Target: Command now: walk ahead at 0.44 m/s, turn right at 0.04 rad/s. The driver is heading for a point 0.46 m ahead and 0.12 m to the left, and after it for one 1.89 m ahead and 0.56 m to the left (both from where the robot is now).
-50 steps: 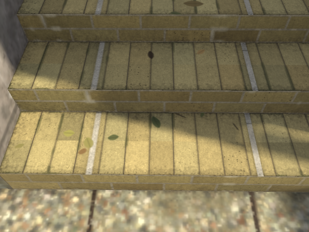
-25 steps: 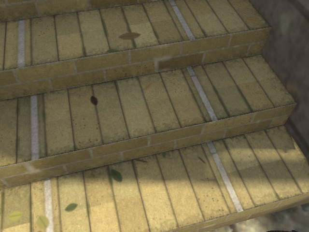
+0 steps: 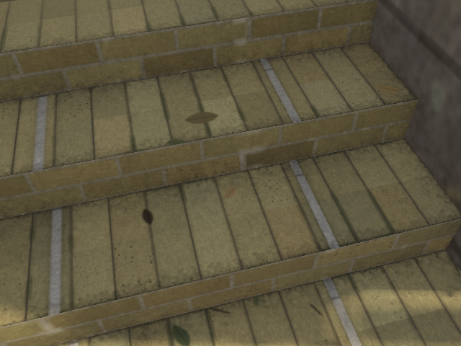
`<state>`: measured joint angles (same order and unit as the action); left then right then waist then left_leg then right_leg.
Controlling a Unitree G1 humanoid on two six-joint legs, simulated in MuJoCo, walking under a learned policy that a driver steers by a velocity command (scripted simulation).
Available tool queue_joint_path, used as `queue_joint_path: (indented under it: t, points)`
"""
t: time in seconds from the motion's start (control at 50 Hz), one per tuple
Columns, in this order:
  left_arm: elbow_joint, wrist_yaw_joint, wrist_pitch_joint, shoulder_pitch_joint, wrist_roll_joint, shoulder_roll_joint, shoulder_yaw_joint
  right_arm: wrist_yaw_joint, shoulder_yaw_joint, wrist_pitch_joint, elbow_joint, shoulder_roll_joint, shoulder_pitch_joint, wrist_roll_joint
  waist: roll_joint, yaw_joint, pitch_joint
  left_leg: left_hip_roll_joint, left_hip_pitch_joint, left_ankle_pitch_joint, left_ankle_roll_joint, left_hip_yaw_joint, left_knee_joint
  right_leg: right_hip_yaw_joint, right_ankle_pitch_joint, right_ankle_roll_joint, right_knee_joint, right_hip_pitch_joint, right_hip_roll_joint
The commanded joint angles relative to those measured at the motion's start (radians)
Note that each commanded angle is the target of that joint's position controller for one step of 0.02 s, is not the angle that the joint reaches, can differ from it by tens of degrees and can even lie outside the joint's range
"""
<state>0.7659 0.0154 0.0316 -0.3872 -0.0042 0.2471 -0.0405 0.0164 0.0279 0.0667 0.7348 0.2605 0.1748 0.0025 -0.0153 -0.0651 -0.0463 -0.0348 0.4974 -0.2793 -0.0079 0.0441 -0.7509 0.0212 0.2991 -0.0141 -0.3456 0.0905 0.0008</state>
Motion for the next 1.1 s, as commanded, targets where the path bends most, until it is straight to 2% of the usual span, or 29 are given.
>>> queue_joint_path:
  t: [0.02, 0.06, 0.08, 0.1, 0.12, 0.14, 0.18, 0.22, 0.28, 0.36, 0.42, 0.44, 0.46, 0.5, 0.52, 0.54, 0.56, 0.58, 0.6, 0.62, 0.64, 0.68, 0.72, 0.8, 0.88, 0.96, 1.06, 1.08, 1.1]
  points:
    - [-0.064, 0.008, 0.005, 0.067, -0.021, 0.178, -0.041, 0.001, 0.015, 0.012, -0.070, 0.079, 0.027, -0.003, 0.170, 0.087, 0.014, 0.043, -0.139, -0.005, -0.054, 0.037, 0.138, 0.189, -0.460, -0.177, -0.001, 0.035, -0.244]
    - [-0.076, 0.008, 0.008, 0.110, -0.031, 0.157, -0.030, 0.001, 0.044, 0.013, -0.014, 0.123, 0.190, -0.017, 0.107, 0.186, -0.065, 0.057, -0.422, 0.184, -0.077, 0.016, 0.344, 0.085, -0.670, -0.113, -0.284, 0.111, -0.138]
    - [-0.117, 0.007, 0.022, 0.162, -0.007, 0.095, -0.010, -0.007, 0.065, 0.010, 0.015, 0.214, 0.334, -0.029, -0.081, 0.229, -0.116, -0.152, -0.655, 0.310, -0.122, -0.269, 0.419, 0.021, -0.375, -0.037, -0.645, 0.361, -0.048]
    - [-0.106, 0.002, 0.050, 0.012, 0.003, 0.008, 0.011, -0.008, 0.078, 0.004, 0.023, 0.289, 0.366, -0.029, -0.273, 0.143, -0.150, -0.380, -0.790, 0.415, -0.291, -0.651, 0.461, 0.038, 0.223, 0.020, -0.921, 0.658, 0.074]
    - [-0.078, -0.008, 0.061, 0.005, -0.023, 0.076, -0.003, -0.011, 0.074, -0.001, 0.037, 0.222, 0.362, -0.014, -0.130, 0.165, -0.101, -0.410, -0.725, -0.021, -0.369, -0.730, 0.512, 0.094, 0.230, 0.033, -1.115, 0.794, 0.012]
    - [-0.091, -0.017, 0.061, 0.095, -0.038, 0.098, -0.011, -0.013, 0.058, -0.011, 0.046, 0.163, 0.311, -0.006, -0.091, 0.158, 0.039, -0.358, -0.648, -0.243, -0.339, -0.625, 0.541, 0.057, 0.155, 0.027, -1.237, 0.928, -0.028]
    - [-0.107, -0.017, 0.054, 0.167, -0.023, 0.038, 0.006, -0.005, 0.025, -0.026, 0.057, 0.080, 0.237, -0.023, -0.056, 0.112, 0.143, -0.271, -0.478, -0.270, -0.267, -0.475, 0.562, 0.020, 0.065, 0.026, -1.372, 1.027, -0.074]
    - [-0.108, -0.031, 0.038, 0.152, -0.022, -0.040, 0.031, 0.002, -0.001, -0.032, 0.103, 0.016, 0.239, -0.034, -0.074, 0.064, 0.163, -0.225, -0.337, -0.166, -0.241, -0.353, 0.554, 0.002, 0.038, 0.026, -1.550, 1.075, -0.091]
    - [-0.136, -0.022, 0.023, 0.166, -0.028, -0.114, 0.066, -0.005, -0.007, -0.035, 0.176, 0.017, 0.322, -0.027, -0.076, 0.059, 0.149, -0.227, -0.264, -0.074, -0.247, -0.274, 0.554, -0.015, 0.035, 0.042, -1.809, 1.215, -0.077]
    - [-0.267, -0.009, 0.044, 0.359, -0.015, -0.126, 0.106, -0.042, -0.023, -0.042, 0.224, 0.018, 0.356, -0.022, -0.059, 0.072, 0.191, -0.215, -0.323, 0.037, -0.198, -0.211, 0.571, 0.001, 0.006, 0.038, -1.740, 1.419, -0.093]
    - [-0.392, -0.033, 0.065, 0.551, 0.017, -0.119, 0.145, -0.078, -0.028, -0.057, 0.241, 0.024, 0.455, 0.016, -0.002, 0.124, 0.105, -0.164, -0.209, 0.163, -0.208, -0.177, 0.725, -0.197, -0.140, 0.045, -1.269, 1.095, -0.132]
    - [-0.444, -0.035, 0.072, 0.637, 0.024, -0.172, 0.165, -0.091, -0.013, -0.058, 0.260, 0.061, 0.495, 0.040, -0.038, 0.141, 0.075, -0.211, -0.181, 0.217, -0.218, -0.213, 0.839, -0.185, -0.078, 0.024, -1.094, 0.874, -0.143]
    - [-0.425, -0.039, 0.074, 0.599, -0.003, -0.126, 0.150, -0.090, -0.021, -0.052, 0.264, 0.058, 0.463, 0.043, -0.026, 0.106, 0.067, -0.159, -0.174, 0.484, -0.195, -0.149, 0.821, -0.263, -0.035, -0.003, -0.909, 0.650, -0.082]
    - [-0.372, -0.033, 0.082, 0.363, -0.017, -0.010, 0.082, -0.068, -0.009, -0.029, 0.267, 0.160, 0.451, -0.003, -0.271, -0.042, -0.137, -0.204, -0.468, 1.574, -0.171, -0.124, 0.546, -0.258, 0.104, -0.057, -0.881, 0.403, 0.056]
    - [-0.340, -0.030, 0.071, 0.194, -0.020, 0.058, 0.050, -0.067, 0.009, -0.037, 0.271, 0.218, 0.397, -0.009, -0.338, -0.158, -0.222, -0.218, -0.621, 1.800, -0.143, -0.122, 0.359, -0.171, 0.098, -0.091, -0.720, 0.328, 0.068]
    - [-0.280, -0.033, 0.058, 0.007, 0.001, 0.142, 0.017, -0.072, 0.027, -0.031, 0.239, 0.234, 0.309, -0.012, -0.317, -0.231, -0.302, -0.207, -0.516, 1.717, -0.123, -0.165, 0.120, 0.051, 0.085, -0.141, -0.633, 0.114, -0.019]
    - [-0.178, -0.041, 0.051, -0.130, 0.060, 0.238, -0.022, -0.050, 0.006, -0.002, 0.201, 0.064, 0.379, -0.007, 0.180, -0.168, -0.477, -0.021, -0.127, 1.049, -0.089, -0.164, -0.273, 0.570, 0.016, -0.291, -0.342, -0.255, -0.304]
    - [-0.154, -0.019, 0.040, -0.180, 0.086, 0.246, -0.021, -0.007, 0.007, 0.027, 0.219, 0.012, 0.353, -0.031, 0.335, -0.161, -0.568, 0.165, -0.001, 0.052, -0.070, -0.338, -0.702, 1.001, -0.017, -0.337, 0.005, -0.317, -0.438]
    - [-0.152, 0.001, 0.034, -0.037, 0.064, 0.169, -0.005, 0.029, 0.031, 0.028, 0.176, 0.004, 0.276, -0.001, 0.213, -0.101, -0.410, 0.157, 0.153, -0.015, -0.048, -0.398, -1.043, 0.940, 0.024, -0.300, 0.034, -0.126, -0.498]
    - [-0.117, 0.004, 0.021, 0.078, 0.020, 0.094, 0.017, 0.027, 0.014, 0.001, 0.086, -0.049, 0.126, 0.013, 0.142, -0.039, -0.161, 0.096, 0.264, -0.028, -0.057, -0.261, -1.152, 0.697, 0.043, -0.240, 0.002, 0.086, -0.465]
    - [-0.054, -0.005, 0.025, 0.156, 0.017, -0.030, 0.048, 0.012, 0.002, -0.024, 0.038, -0.063, 0.071, 0.015, 0.064, 0.030, 0.031, 0.031, 0.324, -0.033, -0.085, -0.202, -1.169, 0.409, 0.070, -0.181, -0.033, 0.313, -0.402]
    - [0.034, -0.028, 0.040, 0.211, 0.029, -0.153, 0.070, 0.003, -0.019, -0.050, 0.022, -0.098, 0.166, 0.022, 0.048, 0.148, 0.095, -0.008, 0.319, 0.070, -0.131, -0.204, -1.146, 0.072, -0.052, -0.061, -0.065, 0.402, -0.280]
    - [0.071, -0.024, 0.035, 0.227, 0.032, -0.117, 0.052, -0.012, -0.041, -0.073, 0.013, -0.134, 0.193, 0.035, 0.066, 0.171, 0.134, 0.024, 0.378, 0.103, -0.108, -0.173, -1.080, -0.077, -0.142, -0.078, 0.001, 0.424, -0.262]
    - [0.068, 0.004, 0.023, 0.188, 0.081, -0.029, 0.049, -0.050, -0.035, -0.090, -0.032, -0.102, 0.105, -0.011, 0.081, 0.136, 0.064, 0.072, 0.502, 0.240, -0.029, -0.076, -1.227, -0.185, -0.472, -0.141, -0.001, 0.307, -0.306]
    - [0.076, 0.048, -0.001, 0.062, 0.045, 0.019, 0.040, -0.073, -0.027, -0.110, -0.127, -0.057, -0.020, -0.017, 0.090, 0.077, 0.069, 0.038, 0.788, 0.093, 0.019, -0.111, -1.386, -0.135, -0.411, -0.129, 0.009, 0.020, -0.377]
    - [0.062, 0.086, -0.027, -0.016, 0.033, 0.059, 0.011, -0.047, -0.045, -0.115, -0.258, -0.087, -0.230, 0.008, 0.106, 0.008, 0.112, -0.021, 0.967, -0.047, 0.050, -0.106, -1.341, -0.148, -0.341, -0.110, 0.033, -0.182, -0.410]
    - [0.002, 0.126, -0.070, 0.049, 0.006, 0.126, -0.028, -0.006, -0.075, -0.108, -0.366, -0.118, -0.317, -0.008, 0.117, 0.028, 0.078, -0.131, 0.757, 0.000, 0.073, 0.000, -0.836, -0.239, -0.319, -0.107, 0.090, -0.131, -0.357]
    - [-0.004, 0.122, -0.087, 0.078, -0.015, 0.212, -0.057, 0.008, -0.089, -0.107, -0.376, -0.146, -0.312, 0.015, 0.193, 0.058, 0.062, -0.113, 0.546, -0.264, 0.036, 0.065, -0.586, -0.262, -0.395, -0.128, 0.176, -0.064, -0.360]
    - [-0.015, 0.112, -0.095, 0.071, -0.027, 0.240, -0.070, 0.014, -0.072, -0.108, -0.361, -0.108, -0.301, 0.031, 0.178, 0.050, 0.044, -0.085, 0.413, -0.284, 0.016, 0.105, -0.486, -0.266, -0.493, -0.143, 0.164, -0.060, -0.384]
